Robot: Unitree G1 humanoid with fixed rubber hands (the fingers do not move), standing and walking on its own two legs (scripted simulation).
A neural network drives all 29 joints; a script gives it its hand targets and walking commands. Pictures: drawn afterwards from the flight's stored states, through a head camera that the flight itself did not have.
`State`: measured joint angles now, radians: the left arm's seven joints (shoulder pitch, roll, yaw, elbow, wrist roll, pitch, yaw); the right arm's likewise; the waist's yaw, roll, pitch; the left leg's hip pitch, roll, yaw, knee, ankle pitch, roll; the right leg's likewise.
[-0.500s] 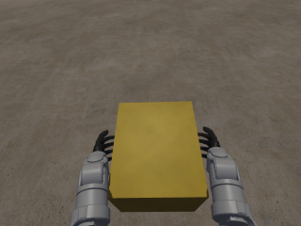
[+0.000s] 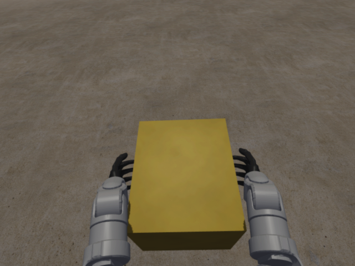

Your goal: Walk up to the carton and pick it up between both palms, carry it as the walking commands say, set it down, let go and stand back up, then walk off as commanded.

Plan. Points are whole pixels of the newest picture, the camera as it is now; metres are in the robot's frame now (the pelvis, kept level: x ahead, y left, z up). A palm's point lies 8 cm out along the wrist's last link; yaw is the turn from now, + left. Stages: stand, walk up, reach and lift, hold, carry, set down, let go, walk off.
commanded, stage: reach and lift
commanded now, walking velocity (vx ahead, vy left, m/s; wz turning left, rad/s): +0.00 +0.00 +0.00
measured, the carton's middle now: (184, 184) +0.33 +0.00 -0.03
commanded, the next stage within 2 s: hold in 0.42 s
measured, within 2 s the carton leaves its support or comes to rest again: neither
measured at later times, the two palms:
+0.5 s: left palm (118, 184) +0.29 +0.16 +0.05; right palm (253, 180) +0.29 -0.16 +0.05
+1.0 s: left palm (116, 188) +0.28 +0.16 +0.05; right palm (253, 183) +0.28 -0.16 +0.05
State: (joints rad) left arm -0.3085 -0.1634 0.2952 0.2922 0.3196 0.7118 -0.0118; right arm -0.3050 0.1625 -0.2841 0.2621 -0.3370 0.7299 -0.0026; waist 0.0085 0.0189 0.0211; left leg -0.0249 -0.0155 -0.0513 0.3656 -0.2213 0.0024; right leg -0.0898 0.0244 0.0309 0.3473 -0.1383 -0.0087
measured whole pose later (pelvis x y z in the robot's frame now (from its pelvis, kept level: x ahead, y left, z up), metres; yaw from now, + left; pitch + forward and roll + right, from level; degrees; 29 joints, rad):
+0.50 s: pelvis +0.01 +0.00 +0.00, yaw +0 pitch -6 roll +0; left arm -0.25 -0.15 0.25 0.24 0.30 0.73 -0.01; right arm -0.24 0.15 -0.23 0.20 -0.30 0.74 0.00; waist 0.00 0.02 0.01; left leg -0.01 -0.01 -0.06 0.33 -0.21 0.00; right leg -0.07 0.03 0.03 0.31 -0.13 -0.01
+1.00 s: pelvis +0.00 +0.00 +0.00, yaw +1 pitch -7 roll +0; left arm -0.25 -0.15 0.25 0.25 0.30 0.74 -0.02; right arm -0.25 0.15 -0.24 0.21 -0.31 0.75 0.00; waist 0.00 0.02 0.01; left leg -0.02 -0.02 -0.06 0.36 -0.21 0.00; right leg -0.08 0.02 0.02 0.34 -0.13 -0.01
